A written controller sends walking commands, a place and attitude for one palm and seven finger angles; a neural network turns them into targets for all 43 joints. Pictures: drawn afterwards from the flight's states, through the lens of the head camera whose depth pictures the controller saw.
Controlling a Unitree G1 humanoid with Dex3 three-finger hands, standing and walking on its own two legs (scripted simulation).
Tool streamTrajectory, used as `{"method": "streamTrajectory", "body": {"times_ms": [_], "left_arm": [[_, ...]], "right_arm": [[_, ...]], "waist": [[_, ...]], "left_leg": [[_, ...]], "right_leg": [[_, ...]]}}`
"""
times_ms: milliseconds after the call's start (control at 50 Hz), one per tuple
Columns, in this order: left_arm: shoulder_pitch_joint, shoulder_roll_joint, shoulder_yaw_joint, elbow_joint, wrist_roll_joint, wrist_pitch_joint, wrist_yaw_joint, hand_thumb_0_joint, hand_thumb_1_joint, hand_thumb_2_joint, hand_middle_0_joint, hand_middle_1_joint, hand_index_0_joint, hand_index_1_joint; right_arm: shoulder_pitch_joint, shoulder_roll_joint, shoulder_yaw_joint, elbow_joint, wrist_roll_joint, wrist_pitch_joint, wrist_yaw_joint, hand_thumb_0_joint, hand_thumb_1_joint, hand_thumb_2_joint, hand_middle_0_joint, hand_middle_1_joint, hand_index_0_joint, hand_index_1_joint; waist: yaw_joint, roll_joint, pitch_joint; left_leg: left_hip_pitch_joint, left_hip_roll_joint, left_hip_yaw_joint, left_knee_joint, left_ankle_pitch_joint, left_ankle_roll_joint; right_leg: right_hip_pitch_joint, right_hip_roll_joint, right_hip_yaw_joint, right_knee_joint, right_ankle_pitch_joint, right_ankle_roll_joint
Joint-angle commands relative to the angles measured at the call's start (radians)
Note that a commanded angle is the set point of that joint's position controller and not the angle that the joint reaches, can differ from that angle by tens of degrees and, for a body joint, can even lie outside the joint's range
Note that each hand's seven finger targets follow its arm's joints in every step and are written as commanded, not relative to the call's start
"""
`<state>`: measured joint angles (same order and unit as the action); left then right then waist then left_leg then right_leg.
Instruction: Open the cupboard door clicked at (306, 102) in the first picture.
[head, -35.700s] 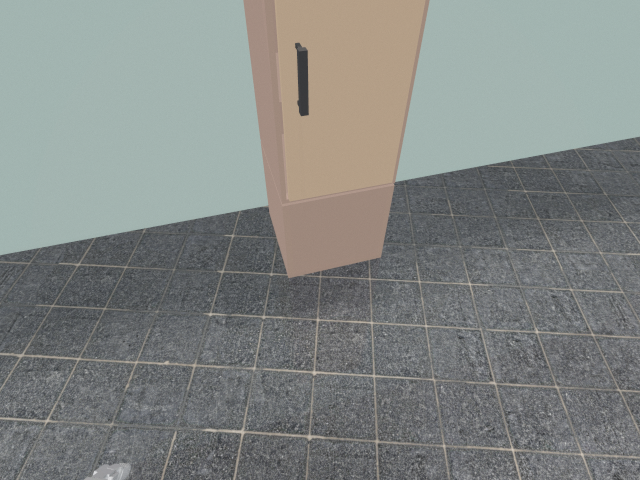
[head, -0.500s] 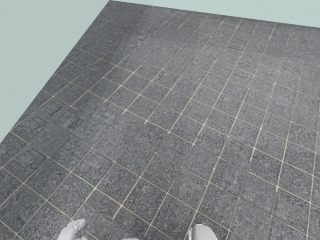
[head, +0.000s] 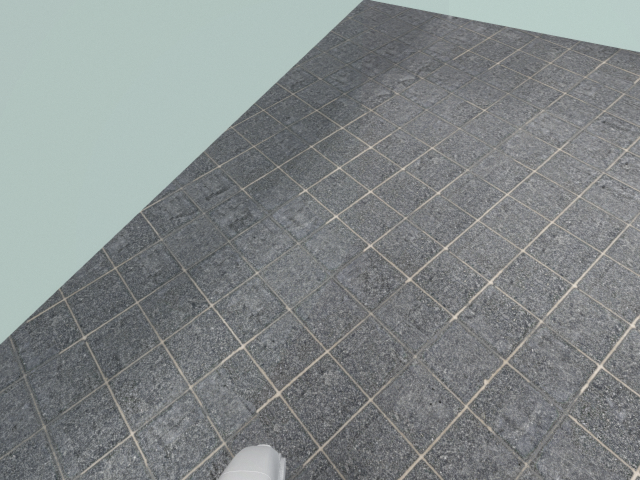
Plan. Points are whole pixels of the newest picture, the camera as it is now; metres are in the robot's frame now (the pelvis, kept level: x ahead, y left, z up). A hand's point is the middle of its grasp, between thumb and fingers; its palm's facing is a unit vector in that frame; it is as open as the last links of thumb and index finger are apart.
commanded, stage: turn to face it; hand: left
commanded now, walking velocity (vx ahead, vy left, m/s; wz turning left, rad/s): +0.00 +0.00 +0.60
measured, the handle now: out of the picture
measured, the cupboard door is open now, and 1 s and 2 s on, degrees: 49 49 49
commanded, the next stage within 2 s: none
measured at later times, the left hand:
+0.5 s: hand out of the picture +0.02 +0.26 -0.17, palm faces +0.32 -0.92 -0.24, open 7.4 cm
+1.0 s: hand out of the picture -0.03 +0.17 -0.15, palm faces +0.55 -0.79 -0.27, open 7.3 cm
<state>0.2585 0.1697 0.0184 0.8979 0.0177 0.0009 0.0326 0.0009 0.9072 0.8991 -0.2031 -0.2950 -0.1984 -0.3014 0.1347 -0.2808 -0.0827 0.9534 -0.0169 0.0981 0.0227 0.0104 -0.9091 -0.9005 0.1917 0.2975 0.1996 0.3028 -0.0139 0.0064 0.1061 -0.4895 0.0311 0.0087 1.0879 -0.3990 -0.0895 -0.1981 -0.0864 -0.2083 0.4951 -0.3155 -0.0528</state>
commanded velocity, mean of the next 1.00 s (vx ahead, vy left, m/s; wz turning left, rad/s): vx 0.00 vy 0.00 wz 0.60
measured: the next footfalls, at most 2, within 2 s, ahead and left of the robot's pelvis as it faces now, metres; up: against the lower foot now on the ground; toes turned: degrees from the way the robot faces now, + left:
left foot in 0.24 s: +0.01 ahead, +0.14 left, +0.00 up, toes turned +16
right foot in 0.70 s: +0.08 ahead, -0.09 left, +0.00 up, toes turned +22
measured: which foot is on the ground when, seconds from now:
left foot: up 0.00-0.22, down 0.24-0.70, up 0.72-1.00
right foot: down 0.00-0.24, up 0.26-0.68, down 0.70-1.00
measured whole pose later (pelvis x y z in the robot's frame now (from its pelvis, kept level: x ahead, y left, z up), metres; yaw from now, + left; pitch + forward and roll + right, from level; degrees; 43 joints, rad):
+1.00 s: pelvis +0.01 -0.03 +0.00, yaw +36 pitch +0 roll +3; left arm 0.21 0.17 0.03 0.88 0.02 0.00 0.03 0.00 0.91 0.90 -0.20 -0.30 -0.20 -0.30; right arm 0.18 -0.26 -0.08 0.98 -0.02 0.10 0.03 0.01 -0.91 -0.90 0.19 0.30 0.20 0.30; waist -0.03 0.01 0.10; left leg -0.47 0.04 0.01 1.07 -0.41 -0.09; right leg -0.19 -0.11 -0.22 0.50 -0.30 -0.03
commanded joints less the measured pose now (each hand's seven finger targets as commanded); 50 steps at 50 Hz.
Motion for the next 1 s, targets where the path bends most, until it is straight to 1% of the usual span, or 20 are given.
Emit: {"method": "streamTrajectory", "body": {"times_ms": [0,120,180,200,220,240,260,300,360,500,560,640,660,680,700,720,740,780,840,980], "left_arm": [[0.106,0.201,0.055,-0.032,0.005,-0.019,0.011,0.0,0.9,0.9,-0.2,-0.3,-0.2,-0.3],[0.096,0.233,0.071,-0.019,0.015,-0.013,0.004,0.0,0.9,0.9,-0.2,-0.3,-0.2,-0.3],[0.065,0.24,0.076,-0.013,0.007,-0.01,-0.007,0.0,0.9,0.9,-0.2,-0.3,-0.2,-0.3],[0.045,0.231,0.074,-0.026,-0.001,-0.006,-0.012,0.0,0.9,0.9,-0.2,-0.3,-0.2,-0.3],[-0.007,0.162,0.059,-0.077,-0.011,-0.002,-0.021,0.0,0.9,0.9,-0.2,-0.3,-0.2,-0.3],[-0.081,0.174,0.053,-0.114,0.0,0.016,-0.011,0.0,0.9,0.9,-0.2,-0.3,-0.2,-0.3],[-0.085,0.177,0.055,-0.116,0.004,0.021,-0.011,0.0,0.9,0.9,-0.2,-0.3,-0.2,-0.3],[-0.079,0.173,0.066,-0.067,0.006,0.027,-0.014,0.0,0.9,0.9,-0.2,-0.3,-0.2,-0.3],[-0.03,0.169,0.067,-0.039,0.005,0.036,-0.022,0.0,0.9,0.9,-0.2,-0.3,-0.2,-0.3],[-0.119,0.147,0.06,-0.086,0.001,0.033,-0.019,0.0,0.9,0.9,-0.2,-0.3,-0.2,-0.3],[-0.153,0.137,0.056,-0.109,-0.004,0.026,-0.018,0.0,0.9,0.9,-0.2,-0.3,-0.2,-0.3],[-0.061,0.146,0.059,-0.09,-0.014,0.005,-0.011,0.0,0.9,0.9,-0.2,-0.3,-0.2,-0.3],[-0.012,0.181,0.067,-0.078,-0.012,-0.007,-0.006,0.0,0.9,0.9,-0.2,-0.3,-0.2,-0.3],[0.021,0.283,0.089,-0.072,0.005,-0.018,0.005,0.0,0.9,0.9,-0.2,-0.3,-0.2,-0.3],[0.024,0.316,0.086,-0.072,0.007,-0.012,0.009,0.0,0.9,0.9,-0.2,-0.3,-0.2,-0.3],[-0.011,0.279,0.07,-0.08,0.003,-0.011,0.01,0.0,0.9,0.9,-0.2,-0.3,-0.2,-0.3],[-0.069,0.211,0.059,-0.085,-0.001,-0.02,0.011,0.0,0.9,0.9,-0.2,-0.3,-0.2,-0.3],[-0.131,0.178,0.045,-0.102,-0.009,-0.012,0.008,0.0,0.9,0.9,-0.2,-0.3,-0.2,-0.3],[-0.073,0.176,0.047,-0.091,-0.007,-0.02,0.008,0.0,0.9,0.9,-0.2,-0.3,-0.2,-0.3],[0.04,0.206,0.068,-0.048,0.008,-0.016,0.007,0.0,0.9,0.9,-0.2,-0.3,-0.2,-0.3]], "right_arm": [[-0.091,-0.022,0.004,-0.1,0.006,-0.028,0.002,0.0,-0.9,-0.9,0.2,0.3,0.2,0.3],[-0.122,-0.012,0.017,-0.122,0.012,-0.047,0.005,0.0,-0.9,-0.9,0.2,0.3,0.2,0.3],[-0.028,-0.042,0.007,-0.107,0.006,-0.058,0.003,0.0,-0.9,-0.9,0.2,0.3,0.2,0.3],[0.066,-0.099,-0.01,-0.083,0.003,-0.066,0.001,0.0,-0.9,-0.9,0.2,0.3,0.2,0.3],[0.138,-0.229,-0.044,-0.073,-0.004,-0.073,-0.008,0.0,-0.9,-0.9,0.2,0.3,0.2,0.3],[0.179,-0.255,-0.046,-0.056,0.006,-0.065,-0.017,0.0,-0.9,-0.9,0.2,0.3,0.2,0.3],[0.137,-0.233,-0.04,-0.066,0.004,-0.066,-0.024,0.0,-0.9,-0.9,0.2,0.3,0.2,0.3],[0.033,-0.168,-0.023,-0.096,0.001,-0.075,-0.04,0.0,-0.9,-0.9,0.2,0.3,0.2,0.3],[0.0,-0.141,-0.012,-0.106,0.004,-0.086,-0.04,0.0,-0.9,-0.9,0.2,0.3,0.2,0.3],[0.065,-0.143,-0.023,-0.088,-0.005,-0.085,-0.033,0.0,-0.9,-0.9,0.2,0.3,0.2,0.3],[0.079,-0.144,-0.03,-0.085,-0.009,-0.081,-0.034,0.0,-0.9,-0.9,0.2,0.3,0.2,0.3],[0.046,-0.14,-0.039,-0.098,0.0,-0.075,-0.035,0.0,-0.9,-0.9,0.2,0.3,0.2,0.3],[0.048,-0.111,-0.036,-0.102,0.009,-0.077,-0.032,0.0,-0.9,-0.9,0.2,0.3,0.2,0.3],[0.067,-0.04,-0.027,-0.113,0.02,-0.079,-0.024,0.0,-0.9,-0.9,0.2,0.3,0.2,0.3],[0.05,-0.056,-0.03,-0.124,0.011,-0.074,-0.024,0.0,-0.9,-0.9,0.2,0.3,0.2,0.3],[0.057,-0.073,-0.03,-0.112,0.002,-0.065,-0.018,0.0,-0.9,-0.9,0.2,0.3,0.2,0.3],[0.079,-0.073,-0.035,-0.074,-0.002,-0.051,-0.015,0.0,-0.9,-0.9,0.2,0.3,0.2,0.3],[0.108,-0.05,-0.031,-0.05,0.0,-0.033,-0.004,0.0,-0.9,-0.9,0.2,0.3,0.2,0.3],[0.077,-0.033,-0.02,-0.045,0.002,-0.03,0.001,0.0,-0.9,-0.9,0.2,0.3,0.2,0.3],[-0.051,-0.009,-0.003,-0.075,0.003,-0.034,0.005,0.0,-0.9,-0.9,0.2,0.3,0.2,0.3]], "waist": [[0.051,-0.181,-0.134],[0.057,-0.211,-0.134],[-0.004,-0.149,-0.167],[-0.058,-0.033,-0.23],[-0.104,0.297,-0.241],[-0.108,0.202,-0.243],[-0.077,0.117,-0.194],[-0.027,0.173,-0.141],[0.016,0.111,-0.118],[-0.002,0.126,-0.107],[-0.012,0.167,-0.128],[0.032,0.15,-0.188],[0.057,0.072,-0.215],[0.07,-0.236,-0.243],[0.072,-0.306,-0.209],[0.051,-0.207,-0.166],[0.014,-0.265,-0.132],[-0.027,-0.21,-0.101],[-0.008,-0.201,-0.109],[0.051,-0.193,-0.114]], "left_leg": [[-0.086,0.01,0.035,-0.077,-0.026,0.011],[0.066,0.008,0.092,-0.312,-0.06,0.051],[0.297,-0.018,0.118,-0.549,0.106,0.076],[0.488,0.056,0.022,-0.647,0.289,0.117],[0.612,0.361,-0.398,-0.705,0.673,0.271],[0.571,0.44,-0.437,-0.7,0.827,0.359],[0.519,0.417,-0.349,-0.713,0.741,0.354],[0.411,0.274,-0.266,-0.718,0.694,0.275],[0.35,0.197,-0.189,-0.746,0.618,0.238],[0.311,0.178,-0.278,-0.758,0.449,0.257],[0.316,0.166,-0.312,-0.719,0.509,0.255],[0.227,0.125,-0.344,-0.612,0.569,0.213],[0.122,0.076,-0.319,-0.541,0.431,0.164],[-0.075,-0.057,-0.151,-0.339,0.066,0.079],[-0.12,-0.098,-0.054,-0.08,-0.252,0.043],[-0.103,-0.051,-0.093,0.072,-0.198,0.051],[-0.108,-0.024,-0.112,0.139,-0.13,0.042],[-0.095,-0.003,-0.063,0.189,-0.001,0.019],[-0.102,0.003,-0.024,0.125,0.034,0.002],[-0.045,0.011,0.043,-0.134,-0.047,0.004]], "right_leg": [[0.237,-0.271,0.15,-0.086,0.73,-0.03],[0.159,-0.327,0.117,-0.041,0.648,-0.058],[0.042,-0.292,0.025,0.114,0.572,0.013],[-0.092,-0.247,-0.015,0.297,0.423,0.069],[-0.395,-0.071,-0.02,0.556,-0.289,0.156],[-0.45,-0.049,0.131,0.662,-0.373,0.149],[-0.464,-0.072,0.172,0.689,-0.303,0.144],[-0.431,-0.053,0.205,0.717,-0.165,0.158],[-0.382,-0.028,0.209,0.7,-0.056,0.165],[-0.325,0.01,0.206,0.486,-0.074,0.17],[-0.258,0.045,0.192,0.338,-0.107,0.159],[-0.001,0.084,0.179,0.022,0.037,0.137],[0.167,0.02,0.231,-0.129,0.151,0.126],[0.337,-0.241,0.462,-0.213,0.263,0.051],[0.222,-0.439,0.583,-0.196,0.435,-0.065],[0.124,-0.397,0.489,-0.17,0.428,-0.098],[0.072,-0.326,0.441,-0.185,0.412,-0.066],[0.044,-0.235,0.267,-0.167,0.43,-0.018],[0.116,-0.216,0.176,-0.142,0.55,-0.007],[0.19,-0.278,0.145,-0.107,0.594,-0.046]]}}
